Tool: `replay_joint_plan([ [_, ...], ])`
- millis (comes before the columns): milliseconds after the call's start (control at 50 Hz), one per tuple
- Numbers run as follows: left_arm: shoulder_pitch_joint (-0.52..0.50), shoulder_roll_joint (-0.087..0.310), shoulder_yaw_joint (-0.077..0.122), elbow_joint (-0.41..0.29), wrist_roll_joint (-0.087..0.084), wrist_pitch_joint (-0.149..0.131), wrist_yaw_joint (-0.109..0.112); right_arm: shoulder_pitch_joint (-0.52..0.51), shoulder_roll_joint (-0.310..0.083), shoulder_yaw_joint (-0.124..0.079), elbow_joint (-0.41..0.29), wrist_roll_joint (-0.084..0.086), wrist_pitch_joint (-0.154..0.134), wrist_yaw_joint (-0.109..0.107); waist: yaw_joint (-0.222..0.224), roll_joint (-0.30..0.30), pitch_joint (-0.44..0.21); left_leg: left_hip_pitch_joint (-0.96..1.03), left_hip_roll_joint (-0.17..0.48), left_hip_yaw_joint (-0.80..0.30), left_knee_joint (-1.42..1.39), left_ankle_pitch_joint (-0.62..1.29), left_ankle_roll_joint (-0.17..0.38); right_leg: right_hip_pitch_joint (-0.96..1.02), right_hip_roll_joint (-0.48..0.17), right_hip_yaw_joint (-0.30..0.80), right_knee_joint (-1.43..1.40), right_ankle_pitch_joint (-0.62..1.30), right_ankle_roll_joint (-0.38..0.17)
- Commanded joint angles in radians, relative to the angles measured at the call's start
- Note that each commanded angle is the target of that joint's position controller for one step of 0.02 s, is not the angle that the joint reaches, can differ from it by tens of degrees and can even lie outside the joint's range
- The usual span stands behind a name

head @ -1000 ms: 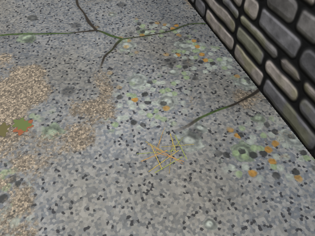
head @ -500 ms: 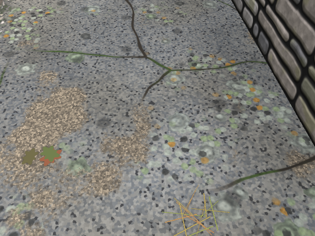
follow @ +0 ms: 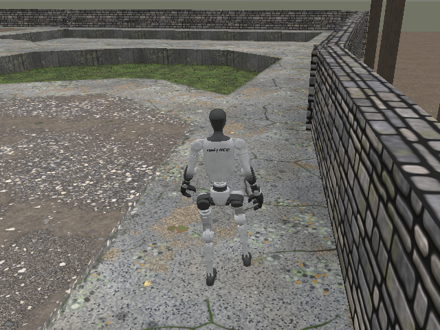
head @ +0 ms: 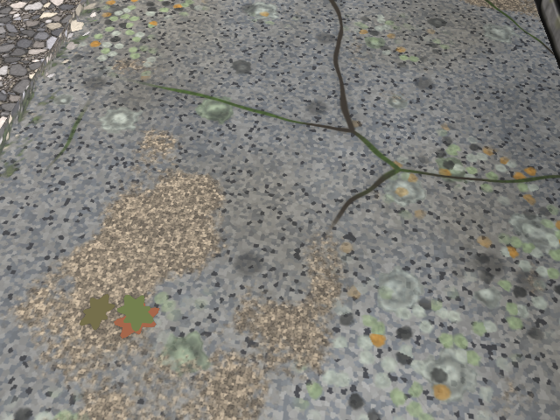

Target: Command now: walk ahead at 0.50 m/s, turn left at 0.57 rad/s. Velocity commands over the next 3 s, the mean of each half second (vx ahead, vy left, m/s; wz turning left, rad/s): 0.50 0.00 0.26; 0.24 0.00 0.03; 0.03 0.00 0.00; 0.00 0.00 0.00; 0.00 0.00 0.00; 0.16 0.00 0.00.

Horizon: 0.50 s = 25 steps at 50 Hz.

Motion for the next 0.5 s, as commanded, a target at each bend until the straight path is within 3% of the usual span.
replay_joint_plan([
  [20, -0.079, 0.032, 0.001, -0.074, -0.005, -0.008, -0.005, -0.003, -0.179, -0.046, -0.07, 0.006, -0.009, -0.016, -0.008, 0.106, -0.022, -0.102, 0.183, -0.136, -0.103, 0.175, 0.132, 0.135, 0.079, -0.061, -0.217, 0.2, 0.012],
  [80, -0.12, 0.053, 0.002, -0.094, -0.017, -0.018, -0.019, 0.046, -0.161, -0.04, -0.046, 0.009, -0.009, -0.016, -0.033, 0.128, -0.025, -0.03, 0.225, -0.179, -0.071, 0.106, 0.116, 0.159, 0.084, -0.045, -0.299, 0.253, -0.006],
  [140, -0.105, 0.091, 0.012, -0.1, -0.015, -0.033, -0.034, 0.062, -0.155, -0.037, -0.034, 0.002, -0.004, -0.022, -0.015, 0.147, -0.022, 0.088, 0.285, -0.243, 0.005, 0.139, 0.101, 0.162, 0.078, -0.033, -0.339, 0.15, -0.051],
  [180, -0.001, 0.119, 0.027, -0.074, -0.01, -0.041, -0.033, 0.047, -0.152, -0.035, -0.04, -0.004, 0.003, -0.022, 0.044, 0.157, -0.055, 0.119, 0.263, -0.238, 0.115, 0.317, 0.074, 0.292, 0.105, -0.073, -0.382, 0.083, -0.095],
  [200, 0.123, 0.155, 0.042, -0.048, 0.002, -0.045, -0.029, 0.038, -0.122, -0.021, -0.052, -0.009, 0.003, -0.018, 0.1, 0.128, -0.156, 0.072, 0.207, -0.195, 0.289, 0.364, 0.048, 0.489, 0.053, -0.032, -0.355, 0.105, -0.141],
  [220, 0.272, 0.219, 0.058, -0.032, 0.008, -0.044, -0.028, 0.108, -0.078, -0.003, -0.064, -0.024, -0.002, -0.019, 0.12, -0.023, -0.307, -0.141, 0.108, -0.118, 0.595, 0.124, 0.001, 0.804, -0.125, 0.197, -0.314, 0.104, -0.233],
  [240, 0.364, 0.253, 0.073, 0.023, -0.005, -0.028, -0.041, 0.237, -0.034, 0.011, -0.058, 0.013, -0.016, -0.014, 0.086, -0.341, -0.381, -0.466, -0.001, -0.062, 0.879, -0.394, -0.057, 1.029, -0.284, 0.649, -0.483, -0.185, -0.363],
  [260, 0.346, 0.157, 0.049, 0.012, -0.031, -0.026, -0.044, 0.163, -0.136, -0.006, -0.049, 0.027, -0.02, -0.015, 0.121, -0.188, -0.274, -0.587, 0.058, -0.127, 0.981, -0.378, -0.05, 0.978, -0.267, 0.681, -0.539, -0.412, -0.326],
  [280, 0.27, 0.113, 0.034, -0.005, -0.029, -0.02, -0.04, 0.029, -0.172, -0.014, -0.081, 0.023, -0.021, -0.015, 0.132, -0.082, -0.139, -0.62, 0.101, -0.093, 0.979, -0.28, -0.045, 0.838, -0.231, 0.526, -0.552, -0.377, -0.282],
  [300, 0.209, 0.102, 0.025, -0.018, -0.013, -0.013, -0.039, -0.035, -0.16, -0.011, -0.097, 0.005, -0.022, -0.016, 0.108, -0.011, -0.073, -0.585, 0.144, -0.055, 0.938, -0.204, -0.045, 0.703, -0.193, 0.415, -0.57, -0.25, -0.27],
  [320, 0.175, 0.084, 0.019, -0.019, -0.005, -0.011, -0.039, -0.053, -0.144, -0.013, -0.106, -0.007, -0.024, -0.015, 0.082, -0.01, -0.038, -0.551, 0.178, -0.043, 0.873, -0.155, -0.047, 0.617, -0.159, 0.342, -0.59, -0.143, -0.269],
  [340, 0.165, 0.068, 0.012, -0.018, 0.003, -0.012, -0.038, -0.039, -0.128, -0.014, -0.106, -0.008, -0.023, -0.012, 0.059, -0.041, -0.041, -0.497, 0.203, -0.037, 0.83, -0.127, -0.047, 0.57, -0.127, 0.281, -0.608, -0.068, -0.26],
  [380, 0.182, 0.068, 0.011, -0.003, -0.006, -0.016, -0.036, -0.018, -0.095, -0.008, -0.1, -0.003, -0.017, -0.01, 0.045, -0.069, -0.05, -0.468, 0.214, -0.008, 0.763, -0.113, -0.058, 0.543, -0.101, 0.202, -0.637, 0.037, -0.269],
  [440, 0.218, 0.115, 0.023, 0.019, -0.016, -0.013, -0.025, -0.102, -0.072, 0.003, -0.133, -0.012, -0.015, -0.011, 0.059, -0.041, -0.03, -0.519, 0.229, 0.017, 0.612, -0.015, -0.087, 0.547, -0.108, 0.133, -0.675, 0.159, -0.286],
  [500, 0.251, 0.125, 0.024, 0.036, -0.024, 0.0, -0.016, -0.189, -0.052, 0.012, -0.152, -0.01, -0.021, -0.004, 0.086, -0.04, -0.017, -0.49, 0.215, 0.042, 0.426, 0.149, -0.096, 0.552, -0.072, 0.045, -0.686, 0.201, -0.256],
])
